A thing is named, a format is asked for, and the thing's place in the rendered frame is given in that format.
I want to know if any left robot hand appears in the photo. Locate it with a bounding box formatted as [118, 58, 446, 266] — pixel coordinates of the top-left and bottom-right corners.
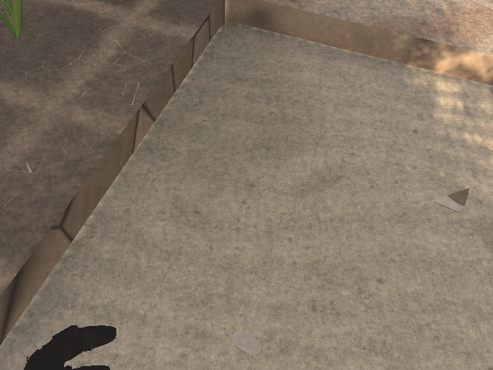
[24, 325, 116, 370]

